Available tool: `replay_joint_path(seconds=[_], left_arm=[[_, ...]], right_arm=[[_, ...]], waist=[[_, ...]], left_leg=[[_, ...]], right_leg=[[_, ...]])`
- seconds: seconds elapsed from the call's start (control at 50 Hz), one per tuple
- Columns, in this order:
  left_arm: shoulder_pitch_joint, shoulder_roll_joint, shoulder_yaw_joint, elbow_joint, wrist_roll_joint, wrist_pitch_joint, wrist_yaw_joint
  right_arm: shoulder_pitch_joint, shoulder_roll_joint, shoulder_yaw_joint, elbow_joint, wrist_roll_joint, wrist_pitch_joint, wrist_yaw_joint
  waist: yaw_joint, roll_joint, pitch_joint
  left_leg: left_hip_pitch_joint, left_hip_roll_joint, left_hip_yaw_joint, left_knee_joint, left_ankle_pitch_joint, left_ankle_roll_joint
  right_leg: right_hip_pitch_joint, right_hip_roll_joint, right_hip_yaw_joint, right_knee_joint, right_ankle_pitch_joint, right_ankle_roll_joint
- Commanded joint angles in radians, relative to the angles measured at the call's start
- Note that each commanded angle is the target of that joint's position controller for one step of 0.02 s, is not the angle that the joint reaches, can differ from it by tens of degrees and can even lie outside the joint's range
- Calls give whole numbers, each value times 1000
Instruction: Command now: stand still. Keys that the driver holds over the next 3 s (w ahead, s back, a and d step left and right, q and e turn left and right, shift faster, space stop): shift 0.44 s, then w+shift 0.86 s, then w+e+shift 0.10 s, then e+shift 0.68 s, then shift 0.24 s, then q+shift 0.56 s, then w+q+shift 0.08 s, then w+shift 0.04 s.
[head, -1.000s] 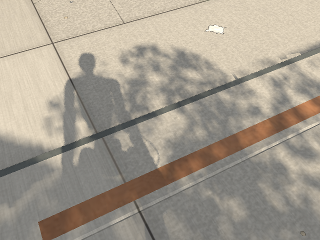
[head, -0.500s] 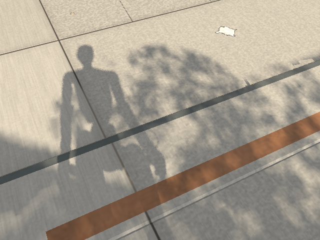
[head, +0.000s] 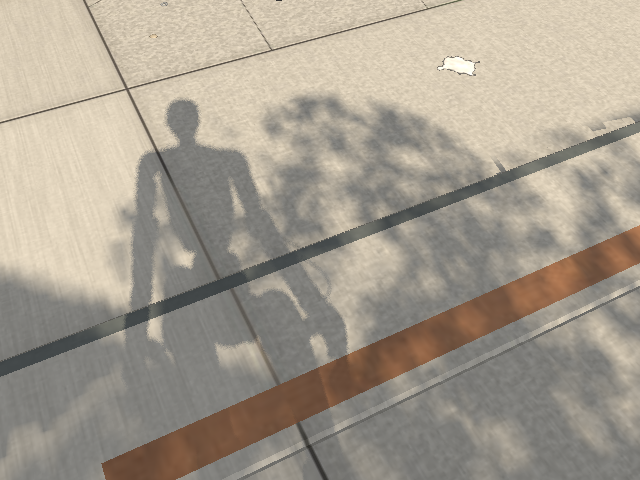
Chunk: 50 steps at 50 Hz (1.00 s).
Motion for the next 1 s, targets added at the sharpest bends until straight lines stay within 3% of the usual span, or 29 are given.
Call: replay_joint_path(seconds=[0.02, 0.16, 0.18, 0.24, 0.44, 0.46, 0.48, 0.5, 0.52, 0.54, 0.56, 0.58, 0.6, 0.62, 0.66, 0.68, 0.7, 0.76, 0.78, 0.8, 0.82, 0.84, 0.86, 0.88, 0.9, 0.92, 0.94, 0.96, 1.0], left_arm=[[100, 77, 14, -7, 1, -7, 2], [136, 68, 16, 2, 4, -18, -2], [108, 78, 20, -5, -1, -20, -2], [124, 63, 20, -8, 0, -24, -3], [133, 57, 24, -17, -1, -26, -8], [165, 60, 29, -5, -7, -24, -6], [169, 83, 38, -14, -17, -24, -4], [189, 98, 43, -25, -26, -35, -3], [188, 108, 43, -45, -31, -51, 0], [252, 128, 47, -38, -32, -73, -2], [288, 191, 70, -21, -37, -89, -4], [287, 195, 79, -24, -28, -98, -8], [266, 147, 64, -46, -7, -111, -15], [238, 134, 58, -62, 0, -120, -26], [189, 128, 56, -95, -13, -114, -37], [167, 154, 66, -88, 76, -103, -55], [128, 181, 77, -102, 87, -110, -62], [105, 204, 84, -90, 56, -122, -67], [77, 224, 87, -94, 53, -125, -69], [62, 235, 85, -91, 52, -123, -67], [43, 221, 79, -94, 59, -123, -69], [-3, 99, 50, -148, 60, -127, -71], [-9, 60, 41, -202, 35, -142, -73], [-9, 92, 41, -207, 23, -139, -80], [-41, 118, 41, -207, 38, -138, -89], [-40, 116, 41, -198, 52, -131, -98], [-32, 105, 38, -198, 72, -117, -107], [-37, 98, 34, -201, 74, -100, -114], [-101, 104, 31, -225, 64, -74, -119]], right_arm=[[37, -85, -12, -17, 0, -3, -4], [54, -86, -12, -10, 1, 0, -4], [38, -74, -4, -15, -6, -3, -6], [51, -72, 2, -7, -7, -7, -6], [69, -71, 15, 5, -4, -13, -5], [95, -75, 12, 17, 1, -11, -8], [111, -98, 2, 16, 16, -12, -9], [96, -117, -5, -6, 28, -26, -8], [36, -96, 1, -53, 34, -54, -8], [-65, -74, 6, -110, 44, -81, 2], [-165, -37, 15, -151, 51, -102, 16], [-196, -57, 9, -170, 46, -117, 28], [-190, -78, 2, -193, 55, -129, 38], [-147, -78, 0, -200, 63, -136, 45], [-139, -103, -7, -218, 49, -145, 54], [-160, -94, -7, -226, -69, -106, 93], [-151, -68, -8, -238, -91, -85, 112], [-70, -85, -14, -239, -60, -52, 119], [19, -114, -26, -215, -54, -51, 110], [140, -149, -46, -174, -50, -52, 89], [351, -205, -70, -109, -56, -61, 71], [501, -334, -89, -81, -85, -78, 53], [407, -286, -62, -93, -70, -78, 52], [230, -251, -53, -132, -69, -73, 52], [168, -214, -53, -156, -68, -82, 59], [137, -195, -47, -161, -60, -88, 60], [125, -160, -34, -160, -57, -94, 56], [132, -132, -26, -157, -54, -101, 54], [193, -118, -20, -133, -50, -113, 47]], waist=[[-4, -6, 31], [-6, -10, 43], [-19, -33, 59], [-15, -3, 39], [-14, 1, 24], [-9, 4, -23], [-8, 2, 2], [6, 8, 72], [21, -16, 136], [77, -54, 161], [107, -168, 189], [116, -189, 196], [92, -134, 178], [63, -114, 147], [46, -86, 100], [60, -99, 47], [41, -150, 56], [-3, -170, 76], [-56, -146, 57], [-125, -79, -2], [-225, 50, -112], [-251, 379, -171], [-163, 449, -149], [-56, 286, -45], [-42, 114, -30], [-8, 74, -29], [17, 86, -17], [25, 104, -1], [27, 86, 60]], left_leg=[[73, 70, -59, -58, 181, 32], [56, 71, -59, -59, 128, 22], [41, 65, -61, -56, 104, 18], [31, 66, -63, -55, 88, 17], [15, 70, -68, -43, 105, 16], [23, 41, -41, -22, -141, 27], [-30, 30, -40, -1, -449, 44], [-121, 61, -89, 10, -626, 59], [-202, 82, -118, 32, -589, 54], [-336, 75, -75, 72, -385, 19], [-492, 44, 12, 194, -148, 6], [-597, 93, -46, 370, -150, 39], [-720, 125, -100, 515, -172, 63], [-791, 146, -121, 576, -158, 81], [-763, 170, -101, 459, -98, 83], [-586, 107, 8, 417, -41, 53], [-430, 92, 35, 353, -20, 37], [-114, 58, 100, 251, -10, 27], [-2, 30, 120, 222, -26, 29], [145, -4, 129, 189, -61, 27], [360, 8, 101, 162, -135, 36], [452, 305, -367, -61, -625, 78], [337, 398, -849, -340, -799, 109], [247, 437, -776, -302, -787, 121], [161, 404, -645, -274, -665, 131], [88, 350, -523, -274, -542, 124], [34, 311, -446, -291, -475, 118], [10, 286, -386, -317, -414, 119], [9, 259, -308, -353, -300, 136]], right_leg=[[-135, -19, 10, -79, 175, -27], [-149, -15, 11, -94, 130, -31], [-174, -9, 6, -81, 148, -31], [-166, -9, 6, -76, 147, -36], [-167, -6, 5, -67, 163, -45], [-150, 19, -20, -50, -56, -63], [-186, 16, -1, -41, -330, -98], [-241, -25, 61, -66, -524, -140], [-255, -82, 142, -109, -533, -175], [-117, -153, 233, -245, -477, -221], [35, -280, 411, -370, -434, -276], [92, -379, 544, -391, -374, -318], [170, -393, 561, -376, -317, -317], [229, -375, 518, -346, -267, -295], [240, -307, 354, -339, -151, -220], [121, -194, 228, -339, -131, -194], [-30, -163, 160, -350, -93, -179], [-243, -176, 99, -330, -83, -185], [-272, -174, 82, -246, 31, -184], [-288, -147, 38, -53, 218, -171], [-364, -76, -35, 288, 344, -154], [-617, 43, -58, 765, -82, -116], [-755, 134, 148, 946, -147, -150], [-823, 33, 136, 1016, -20, -174], [-791, -34, 85, 987, 89, -170], [-727, -70, 71, 916, 133, -155], [-686, -88, 65, 872, 148, -135], [-672, -102, 53, 842, 172, -117], [-737, -104, 23, 807, 235, -91]])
